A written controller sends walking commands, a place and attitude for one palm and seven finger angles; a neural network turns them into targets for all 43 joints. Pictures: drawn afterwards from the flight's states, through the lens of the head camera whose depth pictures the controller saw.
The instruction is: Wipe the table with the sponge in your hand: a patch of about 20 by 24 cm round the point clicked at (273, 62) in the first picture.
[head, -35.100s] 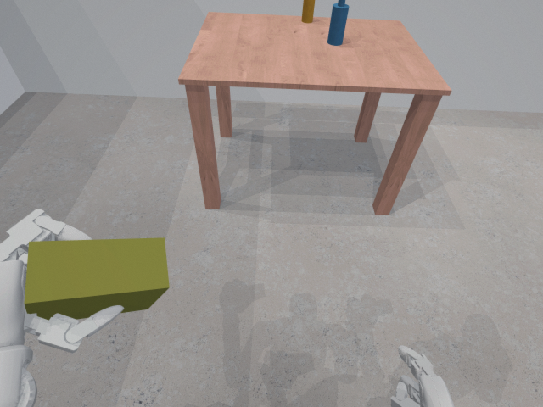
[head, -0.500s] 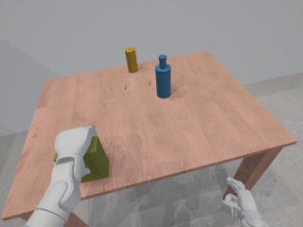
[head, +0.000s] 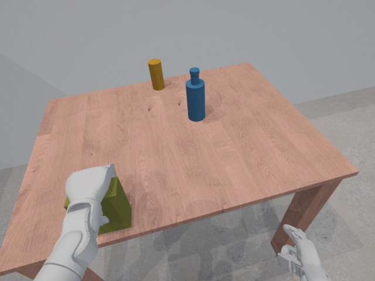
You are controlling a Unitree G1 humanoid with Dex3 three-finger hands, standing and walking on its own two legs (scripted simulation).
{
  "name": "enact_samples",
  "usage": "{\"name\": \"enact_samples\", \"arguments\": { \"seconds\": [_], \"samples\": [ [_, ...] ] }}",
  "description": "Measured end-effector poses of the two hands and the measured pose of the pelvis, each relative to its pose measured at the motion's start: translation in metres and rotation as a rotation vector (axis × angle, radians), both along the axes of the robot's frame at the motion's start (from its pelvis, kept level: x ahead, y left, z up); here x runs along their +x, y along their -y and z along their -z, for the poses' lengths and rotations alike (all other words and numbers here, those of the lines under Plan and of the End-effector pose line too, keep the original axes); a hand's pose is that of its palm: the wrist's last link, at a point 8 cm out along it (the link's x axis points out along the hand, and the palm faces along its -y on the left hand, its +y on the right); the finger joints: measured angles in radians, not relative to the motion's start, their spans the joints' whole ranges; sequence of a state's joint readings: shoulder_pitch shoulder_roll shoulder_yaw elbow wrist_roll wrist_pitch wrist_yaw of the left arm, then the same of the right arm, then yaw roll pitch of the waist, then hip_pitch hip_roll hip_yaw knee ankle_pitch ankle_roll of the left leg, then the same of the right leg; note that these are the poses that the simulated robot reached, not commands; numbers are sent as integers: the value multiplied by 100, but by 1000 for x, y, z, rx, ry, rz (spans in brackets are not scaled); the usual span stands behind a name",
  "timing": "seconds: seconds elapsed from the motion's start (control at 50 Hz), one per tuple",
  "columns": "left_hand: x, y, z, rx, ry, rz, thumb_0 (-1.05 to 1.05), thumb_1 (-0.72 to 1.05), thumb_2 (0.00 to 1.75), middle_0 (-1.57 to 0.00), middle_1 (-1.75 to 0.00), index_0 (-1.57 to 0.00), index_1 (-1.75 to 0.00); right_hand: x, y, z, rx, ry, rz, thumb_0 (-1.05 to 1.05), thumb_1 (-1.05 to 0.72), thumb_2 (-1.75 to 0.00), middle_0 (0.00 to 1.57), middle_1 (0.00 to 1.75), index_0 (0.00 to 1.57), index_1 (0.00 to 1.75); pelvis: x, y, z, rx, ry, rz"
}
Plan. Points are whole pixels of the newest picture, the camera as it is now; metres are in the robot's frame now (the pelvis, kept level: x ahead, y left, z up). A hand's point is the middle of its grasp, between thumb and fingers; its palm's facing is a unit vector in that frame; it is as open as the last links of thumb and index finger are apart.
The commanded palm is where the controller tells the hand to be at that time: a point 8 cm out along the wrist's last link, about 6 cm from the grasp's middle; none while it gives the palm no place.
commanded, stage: lower the sponge onto the table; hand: left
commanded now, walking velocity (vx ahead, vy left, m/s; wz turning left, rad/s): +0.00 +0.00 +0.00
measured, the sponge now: (104, 212) +0.26 +0.25 -0.02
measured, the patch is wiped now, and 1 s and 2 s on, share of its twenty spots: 0.00 0.00 0.15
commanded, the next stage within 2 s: wipe forward along the first lane in 0.38 s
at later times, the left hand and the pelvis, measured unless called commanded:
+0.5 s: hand (99, 197) +0.28 +0.26 +0.02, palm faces -0.05 -0.07 -1.00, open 10.1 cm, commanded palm +0.26 +0.25 +0.07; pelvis +0.00 +0.01 +0.00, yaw +0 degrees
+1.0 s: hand (103, 183) +0.32 +0.27 +0.02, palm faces -0.09 +0.00 -1.00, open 10.1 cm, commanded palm +0.30 +0.27 +0.05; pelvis -0.02 +0.00 -0.01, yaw +1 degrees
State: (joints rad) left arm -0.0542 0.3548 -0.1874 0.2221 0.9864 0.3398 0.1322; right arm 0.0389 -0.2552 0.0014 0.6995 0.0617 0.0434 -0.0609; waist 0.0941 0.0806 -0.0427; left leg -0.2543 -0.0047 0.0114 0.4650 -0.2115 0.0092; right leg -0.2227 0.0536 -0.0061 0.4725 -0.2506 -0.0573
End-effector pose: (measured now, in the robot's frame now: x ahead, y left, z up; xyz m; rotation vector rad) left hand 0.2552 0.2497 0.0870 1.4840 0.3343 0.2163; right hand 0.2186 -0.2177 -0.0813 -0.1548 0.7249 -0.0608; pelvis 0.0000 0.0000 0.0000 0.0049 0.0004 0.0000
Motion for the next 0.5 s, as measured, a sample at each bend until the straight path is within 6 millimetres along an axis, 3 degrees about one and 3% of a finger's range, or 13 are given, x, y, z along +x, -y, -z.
{"name": "enact_samples", "arguments": {
  "seconds": [0.5],
  "samples": [
    [5, -4, 10, 14, 15, -10, -1, -51, 104, -73, -134, -75, -133, -11, -3, 11, 13, -49, 15, 2, -90, -90, 20, 29, 20, 30, 0, -6, 3, -2, -28, -7]
  ]
}}
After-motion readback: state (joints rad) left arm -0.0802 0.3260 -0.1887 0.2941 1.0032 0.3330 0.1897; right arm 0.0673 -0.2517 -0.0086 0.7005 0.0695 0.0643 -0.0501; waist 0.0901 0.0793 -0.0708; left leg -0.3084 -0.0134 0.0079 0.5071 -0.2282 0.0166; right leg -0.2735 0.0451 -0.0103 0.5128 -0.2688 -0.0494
